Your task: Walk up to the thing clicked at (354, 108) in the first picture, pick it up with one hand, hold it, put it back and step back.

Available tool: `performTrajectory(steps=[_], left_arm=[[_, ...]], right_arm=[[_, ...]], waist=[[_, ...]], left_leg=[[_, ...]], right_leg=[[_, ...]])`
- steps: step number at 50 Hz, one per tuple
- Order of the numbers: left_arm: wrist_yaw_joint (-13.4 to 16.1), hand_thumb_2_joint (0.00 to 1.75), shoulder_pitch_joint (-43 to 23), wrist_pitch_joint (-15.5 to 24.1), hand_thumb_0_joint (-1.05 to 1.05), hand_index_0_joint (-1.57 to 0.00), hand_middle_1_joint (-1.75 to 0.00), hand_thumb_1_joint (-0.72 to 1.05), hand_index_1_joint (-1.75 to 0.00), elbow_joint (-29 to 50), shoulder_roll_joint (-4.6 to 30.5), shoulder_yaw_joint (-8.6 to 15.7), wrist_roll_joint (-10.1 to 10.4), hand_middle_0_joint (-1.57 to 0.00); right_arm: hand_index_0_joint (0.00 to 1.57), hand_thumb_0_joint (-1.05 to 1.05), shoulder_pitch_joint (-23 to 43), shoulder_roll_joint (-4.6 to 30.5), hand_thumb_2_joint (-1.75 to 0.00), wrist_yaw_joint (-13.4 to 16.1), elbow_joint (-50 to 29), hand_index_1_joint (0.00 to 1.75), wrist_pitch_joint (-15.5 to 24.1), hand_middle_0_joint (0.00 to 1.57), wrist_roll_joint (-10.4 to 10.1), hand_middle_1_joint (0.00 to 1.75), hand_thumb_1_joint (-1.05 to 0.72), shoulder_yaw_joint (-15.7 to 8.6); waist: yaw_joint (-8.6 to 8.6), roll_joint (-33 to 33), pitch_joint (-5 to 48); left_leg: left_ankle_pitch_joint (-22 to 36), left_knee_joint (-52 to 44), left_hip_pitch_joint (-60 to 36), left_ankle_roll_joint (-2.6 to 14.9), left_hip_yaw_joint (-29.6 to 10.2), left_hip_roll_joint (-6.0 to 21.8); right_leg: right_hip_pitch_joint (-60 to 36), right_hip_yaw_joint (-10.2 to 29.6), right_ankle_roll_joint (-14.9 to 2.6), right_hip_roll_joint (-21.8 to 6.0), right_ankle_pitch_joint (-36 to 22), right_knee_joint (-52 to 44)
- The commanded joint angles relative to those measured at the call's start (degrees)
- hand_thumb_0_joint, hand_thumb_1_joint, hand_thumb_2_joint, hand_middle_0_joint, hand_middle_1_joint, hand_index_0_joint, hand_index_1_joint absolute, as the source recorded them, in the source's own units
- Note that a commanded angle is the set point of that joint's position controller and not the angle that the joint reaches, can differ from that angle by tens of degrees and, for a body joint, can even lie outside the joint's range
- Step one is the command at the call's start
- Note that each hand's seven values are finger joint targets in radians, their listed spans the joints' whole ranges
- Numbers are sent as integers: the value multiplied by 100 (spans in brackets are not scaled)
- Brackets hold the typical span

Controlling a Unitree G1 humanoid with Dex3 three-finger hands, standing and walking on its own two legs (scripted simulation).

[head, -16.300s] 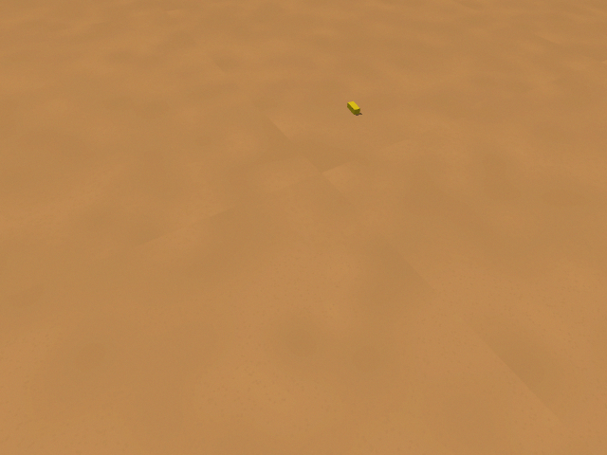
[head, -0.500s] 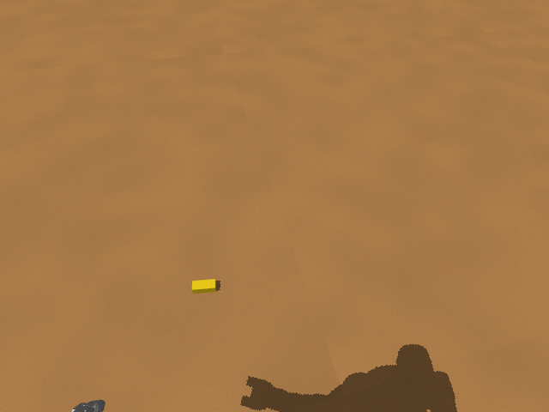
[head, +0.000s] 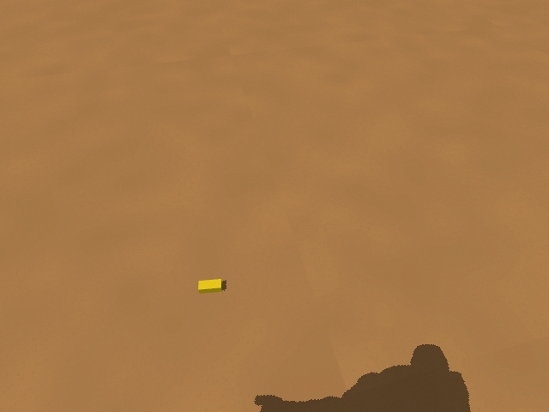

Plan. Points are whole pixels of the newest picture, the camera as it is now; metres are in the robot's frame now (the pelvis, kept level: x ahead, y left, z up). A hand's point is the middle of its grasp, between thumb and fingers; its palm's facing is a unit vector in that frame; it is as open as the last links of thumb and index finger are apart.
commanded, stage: stand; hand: left
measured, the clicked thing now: (210, 286) +0.71 +0.28 -0.76
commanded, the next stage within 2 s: walk up in 0.64 s
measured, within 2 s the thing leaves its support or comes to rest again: neither
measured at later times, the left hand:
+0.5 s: hand out of the picture +0.08 +0.25 -0.15, palm faces -0.04 -0.94 -0.34, open 7.4 cm
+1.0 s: hand out of the picture +0.11 +0.29 -0.17, palm faces +0.03 -0.94 -0.34, open 7.4 cm
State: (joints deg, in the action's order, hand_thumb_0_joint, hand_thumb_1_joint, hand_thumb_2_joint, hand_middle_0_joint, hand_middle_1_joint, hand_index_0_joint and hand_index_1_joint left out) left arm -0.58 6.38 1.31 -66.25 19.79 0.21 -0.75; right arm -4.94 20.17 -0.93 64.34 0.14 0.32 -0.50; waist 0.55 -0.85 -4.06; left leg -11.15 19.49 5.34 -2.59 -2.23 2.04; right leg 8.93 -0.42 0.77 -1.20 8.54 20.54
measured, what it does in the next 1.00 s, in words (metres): lifts its right foot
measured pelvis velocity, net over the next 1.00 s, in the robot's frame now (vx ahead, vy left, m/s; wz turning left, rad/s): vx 0.08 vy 0.02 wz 0.06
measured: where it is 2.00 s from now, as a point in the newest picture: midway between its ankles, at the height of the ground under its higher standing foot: (293, 397)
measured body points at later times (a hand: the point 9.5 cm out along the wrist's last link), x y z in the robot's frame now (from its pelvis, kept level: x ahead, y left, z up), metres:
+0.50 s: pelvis +0.00 +0.00 +0.00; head +0.01 -0.01 +0.45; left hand +0.08 +0.30 -0.13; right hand +0.05 -0.31 -0.14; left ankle +0.00 +0.15 -0.75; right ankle +0.03 -0.13 -0.75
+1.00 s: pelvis +0.08 +0.02 -0.01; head +0.09 +0.04 +0.44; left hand +0.11 +0.34 -0.15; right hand +0.13 -0.30 -0.12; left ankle +0.00 +0.15 -0.75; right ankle +0.07 -0.11 -0.70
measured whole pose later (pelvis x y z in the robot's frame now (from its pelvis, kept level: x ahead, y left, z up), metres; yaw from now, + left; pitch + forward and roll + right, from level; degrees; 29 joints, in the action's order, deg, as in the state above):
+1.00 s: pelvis +0.08 +0.02 -0.01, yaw +3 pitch -2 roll +0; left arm -2.8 13.9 -1.2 -56.8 23.3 4.7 -2.1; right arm -18.4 21.4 -1.0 55.2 5.3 1.7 -3.7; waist -0.5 2.2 -3.3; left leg -21.3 27.3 4.3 -0.2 -2.3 1.1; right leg 20.5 0.8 -1.8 0.5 28.0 52.5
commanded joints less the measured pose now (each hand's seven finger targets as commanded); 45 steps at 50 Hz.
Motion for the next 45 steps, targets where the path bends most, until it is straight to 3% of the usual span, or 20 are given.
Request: performTrajectory(steps=[1,5,7,11,14,19,26,31,32,33,34,36,37,39,40,41,42,43,44,45], left_arm=[[78,90,-328,104,0,-20,-30,90,-30,348,1335,210,15,-20],[69,90,-278,125,0,-20,-30,90,-30,356,1317,205,32,-20],[70,90,-271,110,0,-20,-30,90,-30,356,1318,202,32,-20],[63,90,-382,76,0,-20,-30,90,-30,391,1385,212,20,-20],[62,90,-410,72,0,-20,-30,90,-30,409,1383,216,22,-20],[40,90,-347,80,0,-20,-30,90,-30,428,1320,206,52,-20],[37,90,-355,41,0,-20,-30,90,-30,436,1369,218,35,-20],[43,90,-279,74,0,-20,-30,90,-30,434,1309,188,50,-20],[-89,90,63,76,0,-20,-30,90,-30,724,1595,561,-57,-20],[-136,90,229,41,0,-20,-30,90,-30,692,1639,602,-107,-20],[-167,90,195,27,0,-20,-30,90,-30,740,1617,647,-133,-20],[-203,90,337,15,0,-20,-30,90,-30,914,1514,675,-107,-20],[-194,90,406,24,0,-20,-30,90,-30,945,1509,707,-107,-20],[-162,90,740,67,0,-20,-30,90,-30,985,1681,770,-98,-20],[-166,90,701,64,0,-20,-30,90,-30,1089,1806,811,-108,-20],[-185,90,550,52,0,-20,-30,90,-30,1217,1802,824,-116,-20],[-219,90,308,20,0,-20,-30,90,-30,1390,1779,796,-129,-20],[-242,90,-17,-33,0,-20,-30,90,-30,1561,1707,750,-145,-20],[-254,90,-297,-79,0,-20,-30,90,-30,1759,1301,635,-114,-20],[-243,90,-499,-70,0,-20,-30,90,-30,1905,961,575,-90,-20]], right_arm=[[20,0,151,1195,-90,68,-322,30,133,20,18,30,-90,-232],[20,0,137,1195,-90,74,-313,30,159,20,22,30,-90,-204],[20,0,132,1204,-90,78,-286,30,158,20,13,30,-90,-199],[20,0,-9,1203,-90,71,-247,30,124,20,23,30,-90,-193],[20,0,-71,1195,-90,65,-264,30,120,20,42,30,-90,-196],[20,0,-60,1244,-90,78,-258,30,166,20,42,30,-90,-179],[20,0,-148,1255,-90,85,-237,30,143,20,43,30,-90,-163],[20,0,-100,1270,-90,98,-263,30,166,20,21,30,-90,-153],[20,0,-569,1612,-90,32,-524,30,246,20,79,30,-90,-412],[20,0,-626,1698,-90,8,-514,30,254,20,147,30,-90,-467],[20,0,-565,1690,-90,-4,-589,30,246,20,168,30,-90,-478],[20,0,-404,1414,-90,-29,-799,30,280,20,187,30,-90,-462],[20,0,-392,1310,-90,-13,-862,30,329,20,197,30,-90,-468],[20,0,-330,1167,-90,10,-1021,30,407,20,147,30,-90,-477],[20,0,-382,1164,-90,24,-1083,30,425,20,142,30,-90,-480],[20,0,-535,1186,-90,17,-1111,30,442,20,132,30,-90,-499],[20,0,-858,1205,-90,-13,-1061,30,455,20,141,30,-90,-538],[20,0,-1290,1236,-90,-7,-933,30,482,20,159,30,-90,-605],[20,0,-1771,1551,-90,22,-810,30,523,20,220,30,-90,-722],[20,0,-2286,2149,-90,57,-756,30,571,20,266,30,-90,-899]], waist=[[-58,134,460],[-20,81,573],[5,65,516],[-41,147,296],[-67,189,280],[-9,-5,433],[-23,64,330],[-23,-3,609],[-5,202,1080],[59,124,696],[76,102,289],[180,291,-180],[215,426,-219],[315,891,-67],[270,1023,-37],[150,952,63],[-35,856,87],[-300,848,-67],[-558,-183,-273],[-771,-1513,-497]], left_leg=[[156,-373,286,320,-362,480],[465,-354,263,301,-351,497],[394,-374,246,291,-370,501],[-108,-393,385,299,-351,460],[-207,-420,519,306,-341,448],[125,-459,513,285,-381,507],[-305,-520,633,312,-388,480],[521,-340,351,306,-355,509],[-1911,16,433,687,-406,266],[-2847,39,801,768,-600,331],[-3047,80,1219,770,-664,330],[-2390,387,1584,724,-542,230],[-1772,616,1756,678,-425,159],[-787,1328,2218,499,292,-156],[-983,1427,2206,467,369,-81],[-1220,1259,1899,507,295,-10],[-1288,966,1142,562,320,-41],[-1344,500,257,625,260,-153],[-1784,-197,-790,796,-876,263],[-1836,-888,-1523,1173,-3022,1583]], right_leg=[[-224,593,-175,-607,-118,-403],[-370,574,-173,-623,-566,-327],[-310,559,-167,-608,-412,-366],[-65,658,-177,-598,453,-558],[-72,678,-193,-606,597,-556],[-299,616,-202,-575,-48,-372],[-183,633,-201,-545,475,-403],[-374,573,-198,-589,-549,-266],[-631,429,-416,-268,2122,84],[-195,688,-521,-352,3159,183],[29,834,-551,-400,3441,136],[222,1148,-701,-609,3166,-2],[-60,1284,-799,-699,2653,-63],[-983,1675,-1101,-1130,1365,-396],[-992,1851,-1276,-1421,876,-440],[-745,1798,-1318,-1471,1075,-457],[58,1525,-1226,-1370,2072,-463],[931,1119,-1032,-1038,2470,57],[2251,365,-623,-341,2242,1527],[3842,-260,-272,446,2360,3224]])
